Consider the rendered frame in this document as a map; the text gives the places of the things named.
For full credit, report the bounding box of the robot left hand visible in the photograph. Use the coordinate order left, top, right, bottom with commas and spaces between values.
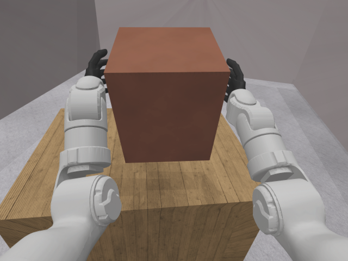
85, 49, 108, 93

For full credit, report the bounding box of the robot right hand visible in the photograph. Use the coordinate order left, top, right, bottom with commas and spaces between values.
224, 58, 246, 102

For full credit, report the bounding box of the left robot forearm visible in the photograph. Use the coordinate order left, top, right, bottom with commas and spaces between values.
51, 76, 111, 215

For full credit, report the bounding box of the right robot forearm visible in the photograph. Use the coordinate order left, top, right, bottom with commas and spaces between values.
226, 89, 326, 221

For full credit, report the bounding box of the carton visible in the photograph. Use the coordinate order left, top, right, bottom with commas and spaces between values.
104, 27, 231, 163

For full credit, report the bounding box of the left robot upper arm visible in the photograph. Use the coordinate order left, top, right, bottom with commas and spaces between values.
0, 175, 122, 261

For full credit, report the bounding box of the pedestal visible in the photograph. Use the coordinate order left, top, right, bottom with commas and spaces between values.
0, 108, 261, 261

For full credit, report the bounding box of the right robot upper arm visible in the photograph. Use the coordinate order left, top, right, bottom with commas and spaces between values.
252, 178, 348, 261

